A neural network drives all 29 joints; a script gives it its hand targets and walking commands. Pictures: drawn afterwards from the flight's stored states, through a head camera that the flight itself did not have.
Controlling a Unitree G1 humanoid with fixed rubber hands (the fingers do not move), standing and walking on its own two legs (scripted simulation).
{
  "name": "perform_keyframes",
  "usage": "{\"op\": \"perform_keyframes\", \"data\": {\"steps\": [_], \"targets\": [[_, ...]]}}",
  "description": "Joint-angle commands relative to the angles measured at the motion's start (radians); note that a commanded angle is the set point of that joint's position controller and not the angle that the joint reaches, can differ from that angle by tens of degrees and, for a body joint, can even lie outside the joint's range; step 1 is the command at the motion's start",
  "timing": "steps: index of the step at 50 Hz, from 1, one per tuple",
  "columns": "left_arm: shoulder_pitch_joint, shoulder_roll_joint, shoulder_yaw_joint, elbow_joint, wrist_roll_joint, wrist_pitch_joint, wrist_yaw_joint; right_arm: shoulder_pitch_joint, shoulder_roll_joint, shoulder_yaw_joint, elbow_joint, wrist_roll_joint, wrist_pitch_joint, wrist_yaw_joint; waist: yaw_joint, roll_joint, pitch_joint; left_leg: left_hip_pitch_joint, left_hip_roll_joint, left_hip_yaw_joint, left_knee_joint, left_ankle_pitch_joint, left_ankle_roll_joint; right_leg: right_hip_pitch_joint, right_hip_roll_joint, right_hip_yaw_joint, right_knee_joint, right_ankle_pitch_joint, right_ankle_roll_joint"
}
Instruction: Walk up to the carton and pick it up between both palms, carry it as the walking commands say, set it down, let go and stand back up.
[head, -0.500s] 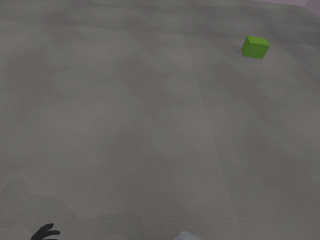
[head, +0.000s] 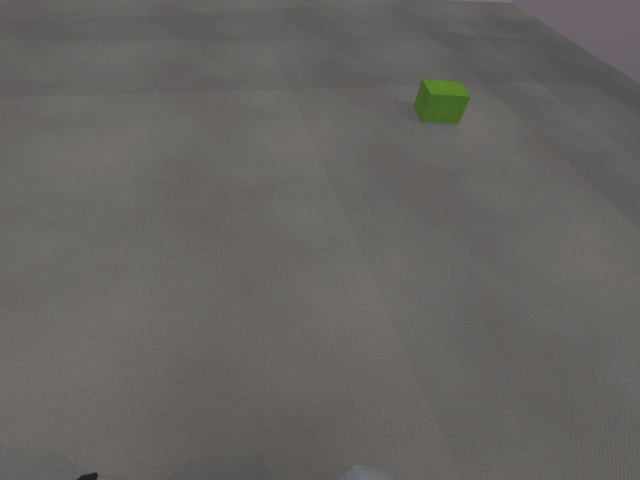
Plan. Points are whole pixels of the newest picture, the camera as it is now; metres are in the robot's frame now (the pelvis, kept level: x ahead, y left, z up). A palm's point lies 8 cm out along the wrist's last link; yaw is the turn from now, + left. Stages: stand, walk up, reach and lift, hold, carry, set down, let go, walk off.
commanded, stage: walk up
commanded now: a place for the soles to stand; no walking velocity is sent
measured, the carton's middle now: (440, 101) +2.34 -0.72 -0.66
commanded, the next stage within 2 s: none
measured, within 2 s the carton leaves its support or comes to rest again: neither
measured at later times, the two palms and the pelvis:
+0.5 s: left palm (166, 283) +0.44 +0.29 -0.12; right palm (528, 339) +0.38 -0.34 -0.08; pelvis +0.31 -0.01 -0.01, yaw -4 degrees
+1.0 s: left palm (255, 160) +0.77 +0.18 -0.08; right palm (534, 250) +0.60 -0.43 -0.10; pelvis +0.59 -0.11 +0.00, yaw -9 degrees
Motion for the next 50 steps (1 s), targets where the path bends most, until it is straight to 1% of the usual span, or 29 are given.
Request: {"op": "perform_keyframes", "data": {"steps": [1,3,7,9,10,11,12,13,17,20,22,23,24,25,26,27,28,30,33,35,37,39,40,41,42,43,45,47,50], "targets": [[-0.353,0.197,0.041,-0.176,-0.020,-0.068,-0.022,0.050,-0.390,-0.122,-0.036,0.010,-0.014,-0.026,-0.108,0.253,0.071,0.274,0.300,-0.248,-0.434,0.419,0.185,-0.289,-0.115,0.001,-0.251,0.037,0.012],[-0.391,0.167,0.027,-0.179,-0.024,-0.056,-0.034,0.042,-0.401,-0.130,-0.027,0.000,-0.003,-0.020,-0.115,0.257,0.079,0.269,0.249,-0.176,-0.468,0.314,0.174,-0.171,-0.093,-0.095,-0.466,0.096,0.002],[-0.350,0.162,0.027,-0.155,-0.009,-0.043,-0.047,0.050,-0.364,-0.125,-0.008,0.021,0.018,-0.006,-0.075,0.219,0.044,0.216,0.199,-0.083,-0.449,0.530,0.134,0.098,-0.002,-0.169,-0.625,0.332,-0.019],[-0.198,0.179,0.027,-0.138,-0.014,-0.034,-0.037,-0.005,-0.357,-0.117,-0.005,0.019,0.032,-0.010,0.033,0.173,-0.048,0.163,0.169,-0.036,-0.214,0.784,0.116,0.336,0.053,-0.186,-0.633,0.291,-0.064],[0.007,0.208,0.052,-0.094,-0.018,-0.034,-0.022,-0.055,-0.332,-0.106,-0.020,0.017,0.042,-0.006,0.151,0.126,-0.143,0.029,0.117,-0.004,0.062,0.786,0.107,0.597,0.070,-0.175,-0.658,0.260,-0.118],[0.235,0.289,0.097,-0.051,-0.011,-0.033,0.006,-0.101,-0.287,-0.081,-0.050,0.021,0.044,-0.009,0.280,0.014,-0.242,-0.206,0.045,0.013,0.431,0.691,0.063,0.839,-0.037,-0.004,-0.640,0.130,-0.217],[0.252,0.391,0.114,-0.073,-0.031,-0.037,0.034,-0.072,-0.248,-0.062,-0.095,0.028,0.028,0.000,0.216,-0.184,-0.303,-0.473,-0.095,-0.061,0.713,-0.031,0.051,0.981,-0.322,0.482,-0.783,0.122,-0.343],[0.199,0.389,0.106,-0.122,-0.026,-0.045,0.045,-0.082,-0.289,-0.048,-0.104,0.032,0.024,-0.006,0.182,-0.012,-0.308,-0.548,-0.055,-0.246,0.759,-0.084,0.071,0.964,-0.366,0.566,-0.801,0.098,-0.401],[-0.060,0.271,0.064,-0.197,-0.039,-0.066,0.056,0.028,-0.319,-0.059,-0.023,0.018,0.020,0.019,0.014,0.066,-0.064,-0.381,0.111,-0.283,0.371,-0.022,0.043,0.476,-0.292,0.226,-0.810,0.184,-0.289],[-0.111,0.281,0.065,-0.231,-0.008,-0.076,0.024,0.107,-0.295,-0.083,-0.010,0.022,0.027,0.029,-0.010,-0.024,-0.095,-0.162,0.044,-0.144,0.086,0.003,0.030,0.277,-0.229,0.118,-0.792,0.109,-0.270],[-0.203,0.282,0.067,-0.246,0.007,-0.075,0.010,0.218,-0.292,-0.100,0.036,0.012,0.024,0.023,-0.103,-0.008,-0.131,0.092,0.007,-0.089,-0.015,0.249,0.019,0.081,-0.163,0.051,-0.701,-0.124,-0.197],[-0.208,0.248,0.052,-0.249,0.007,-0.072,0.007,0.292,-0.318,-0.121,0.047,0.015,0.025,0.013,-0.149,0.074,-0.137,0.302,0.018,-0.129,-0.024,0.197,0.045,-0.113,-0.113,0.007,-0.568,-0.201,-0.149],[-0.230,0.171,0.035,-0.253,0.007,-0.077,0.008,0.362,-0.392,-0.156,0.059,0.006,0.019,0.001,-0.220,0.346,-0.170,0.461,0.120,-0.321,-0.181,-0.042,0.094,-0.312,-0.004,-0.079,-0.248,-0.202,-0.104],[-0.268,0.138,0.026,-0.291,-0.013,-0.086,0.014,0.399,-0.525,-0.181,0.029,-0.007,0.010,-0.012,-0.228,0.471,-0.106,0.447,0.465,-0.908,-0.483,-0.357,0.203,-0.503,0.087,-0.023,0.057,-0.185,-0.040],[-0.302,0.253,0.041,-0.284,0.001,-0.083,0.027,0.272,-0.484,-0.156,-0.008,0.019,0.002,-0.015,-0.180,0.148,-0.065,0.376,0.494,-0.912,-0.466,-0.303,0.281,-0.444,-0.004,0.104,0.131,-0.092,-0.035],[-0.297,0.246,0.038,-0.244,-0.011,-0.087,0.027,0.210,-0.431,-0.148,-0.016,0.012,0.002,-0.013,-0.143,0.147,-0.030,0.376,0.454,-0.761,-0.443,-0.185,0.292,-0.449,-0.035,0.102,0.133,-0.056,-0.023],[-0.245,0.239,0.040,-0.232,-0.012,-0.094,0.027,0.139,-0.415,-0.141,-0.031,0.012,0.005,-0.017,-0.115,0.250,-0.030,0.381,0.416,-0.648,-0.407,-0.111,0.309,-0.460,-0.070,0.080,0.122,-0.068,-0.012],[-0.246,0.228,0.043,-0.175,-0.010,-0.088,0.011,0.079,-0.379,-0.129,-0.028,0.017,-0.004,-0.021,-0.103,0.263,0.029,0.252,0.391,-0.453,-0.411,0.033,0.259,-0.385,-0.152,0.081,-0.051,-0.016,-0.002],[-0.248,0.207,0.039,-0.144,-0.015,-0.066,-0.020,-0.021,-0.397,-0.131,-0.038,0.000,-0.004,-0.011,-0.055,0.264,0.054,0.082,0.304,-0.245,-0.470,0.003,0.220,-0.111,-0.156,-0.021,-0.326,0.046,0.008],[-0.215,0.211,0.043,-0.138,-0.016,-0.053,-0.025,-0.044,-0.395,-0.133,-0.037,-0.002,0.009,-0.001,-0.032,0.297,0.031,0.051,0.253,-0.180,-0.467,0.001,0.197,0.064,-0.118,-0.130,-0.416,0.130,0.003],[-0.217,0.193,0.048,-0.128,-0.013,-0.052,-0.030,-0.051,-0.366,-0.128,-0.019,0.006,0.010,0.004,-0.016,0.223,0.108,-0.013,0.245,-0.133,-0.459,0.092,0.164,0.149,-0.112,-0.144,-0.495,0.257,-0.006],[-0.141,0.197,0.054,-0.119,-0.013,-0.042,-0.023,-0.051,-0.375,-0.130,-0.002,0.003,0.030,0.005,0.015,0.240,0.021,0.050,0.240,-0.087,-0.316,0.253,0.153,0.251,-0.074,-0.197,-0.532,0.168,-0.021],[-0.080,0.205,0.054,-0.110,-0.015,-0.048,-0.014,-0.037,-0.357,-0.118,-0.001,0.010,0.039,0.007,0.046,0.165,0.012,0.029,0.186,-0.038,-0.130,0.411,0.143,0.346,-0.003,-0.250,-0.597,0.187,-0.043],[0.120,0.264,0.087,-0.065,-0.009,-0.055,0.008,-0.071,-0.302,-0.098,-0.018,0.008,0.047,0.013,0.156,0.019,-0.121,-0.153,0.111,-0.019,0.210,0.545,0.106,0.660,-0.008,-0.173,-0.597,0.110,-0.110],[0.246,0.362,0.116,-0.063,-0.013,-0.065,0.033,-0.090,-0.229,-0.070,-0.057,0.023,0.038,0.014,0.220,-0.294,-0.173,-0.444,-0.037,-0.027,0.592,0.205,0.050,0.840,-0.264,0.284,-0.785,0.001,-0.225],[0.187,0.380,0.114,-0.087,-0.028,-0.073,0.043,-0.093,-0.252,-0.065,-0.086,0.041,0.031,0.009,0.166,-0.216,-0.210,-0.557,-0.075,-0.232,0.675,-0.056,0.069,0.855,-0.367,0.494,-0.877,0.043,-0.312],[0.135,0.326,0.091,-0.121,-0.029,-0.089,0.070,-0.120,-0.274,-0.053,-0.078,0.042,0.022,0.010,0.125,0.056,-0.130,-0.605,0.017,-0.282,0.649,-0.013,0.054,0.801,-0.382,0.340,-0.796,0.268,-0.325],[0.053,0.280,0.075,-0.145,-0.037,-0.099,0.076,-0.044,-0.274,-0.058,-0.023,0.033,0.031,0.018,0.047,0.022,-0.034,-0.479,0.095,-0.286,0.433,0.043,0.043,0.548,-0.355,0.153,-0.802,0.307,-0.269],[-0.009,0.272,0.073,-0.183,-0.018,-0.106,0.060,-0.009,-0.232,-0.061,-0.023,0.031,0.055,0.043,0.024,-0.080,0.005,-0.342,0.071,-0.196,0.200,0.041,0.018,0.339,-0.308,-0.008,-0.846,0.253,-0.260]]}}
